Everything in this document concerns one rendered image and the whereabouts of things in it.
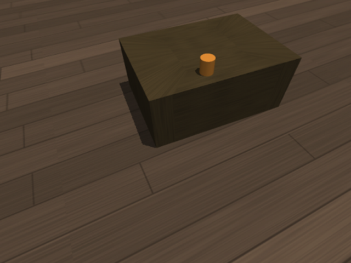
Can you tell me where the can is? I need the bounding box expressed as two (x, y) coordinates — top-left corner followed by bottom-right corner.
(199, 54), (216, 76)

